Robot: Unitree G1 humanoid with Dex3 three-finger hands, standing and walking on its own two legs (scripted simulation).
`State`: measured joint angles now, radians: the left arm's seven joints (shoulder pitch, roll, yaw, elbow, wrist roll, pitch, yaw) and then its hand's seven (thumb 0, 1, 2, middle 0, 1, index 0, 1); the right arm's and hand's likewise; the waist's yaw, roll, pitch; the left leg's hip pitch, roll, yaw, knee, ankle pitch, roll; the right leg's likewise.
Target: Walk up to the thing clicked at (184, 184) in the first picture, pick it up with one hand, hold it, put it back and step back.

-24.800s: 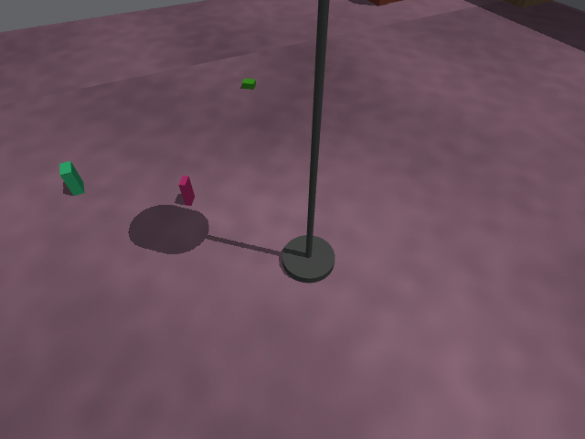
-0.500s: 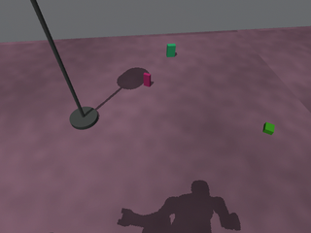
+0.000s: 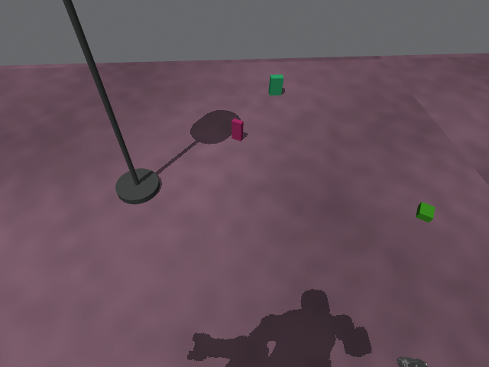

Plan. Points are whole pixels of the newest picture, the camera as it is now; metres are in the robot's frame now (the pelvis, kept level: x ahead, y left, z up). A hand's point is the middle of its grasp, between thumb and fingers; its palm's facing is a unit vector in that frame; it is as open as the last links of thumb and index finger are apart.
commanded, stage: stand
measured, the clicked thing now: (237, 130) +1.50 +0.09 -0.71
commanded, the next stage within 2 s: none
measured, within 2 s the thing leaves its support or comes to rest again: neither
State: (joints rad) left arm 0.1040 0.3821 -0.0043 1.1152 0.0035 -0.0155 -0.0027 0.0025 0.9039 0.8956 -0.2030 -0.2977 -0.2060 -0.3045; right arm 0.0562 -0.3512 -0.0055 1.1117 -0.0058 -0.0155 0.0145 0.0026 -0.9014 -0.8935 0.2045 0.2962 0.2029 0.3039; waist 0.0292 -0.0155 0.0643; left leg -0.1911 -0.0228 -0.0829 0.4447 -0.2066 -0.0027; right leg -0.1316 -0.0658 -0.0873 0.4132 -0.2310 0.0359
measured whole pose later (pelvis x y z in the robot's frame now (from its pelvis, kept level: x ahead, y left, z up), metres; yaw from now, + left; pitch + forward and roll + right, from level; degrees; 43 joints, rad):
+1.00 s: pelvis +0.00 -0.02 +0.01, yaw -2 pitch -2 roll +0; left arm 0.09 0.35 0.00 1.14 0.01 -0.01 -0.01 0.00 0.90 0.90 -0.20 -0.30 -0.21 -0.30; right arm 0.08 -0.35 0.00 1.16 -0.01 -0.01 0.01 0.00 -0.90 -0.89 0.20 0.30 0.20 0.30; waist 0.01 0.00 0.04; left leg -0.14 0.02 -0.06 0.33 -0.15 -0.04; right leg -0.11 -0.02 -0.07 0.33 -0.18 0.00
